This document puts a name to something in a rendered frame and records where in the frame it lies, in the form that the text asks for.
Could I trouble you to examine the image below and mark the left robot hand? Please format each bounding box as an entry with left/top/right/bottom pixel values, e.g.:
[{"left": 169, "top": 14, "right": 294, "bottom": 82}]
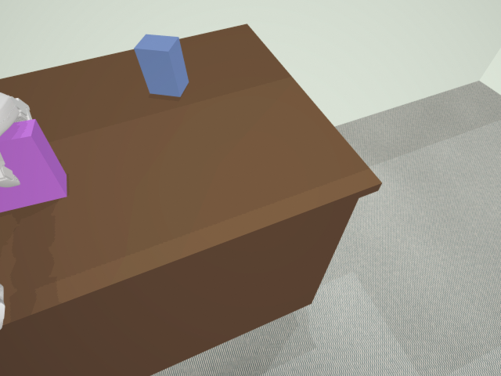
[{"left": 0, "top": 92, "right": 32, "bottom": 187}]

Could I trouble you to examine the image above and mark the table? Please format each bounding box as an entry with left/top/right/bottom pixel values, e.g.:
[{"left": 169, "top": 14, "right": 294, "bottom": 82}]
[{"left": 0, "top": 24, "right": 382, "bottom": 376}]

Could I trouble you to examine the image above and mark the sponge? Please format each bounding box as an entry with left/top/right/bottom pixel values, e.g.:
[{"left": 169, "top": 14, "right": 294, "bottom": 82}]
[{"left": 0, "top": 119, "right": 67, "bottom": 212}]

